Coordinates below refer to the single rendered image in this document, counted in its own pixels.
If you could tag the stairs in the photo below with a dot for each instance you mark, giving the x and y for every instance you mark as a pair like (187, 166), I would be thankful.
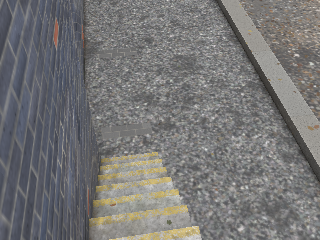
(136, 200)

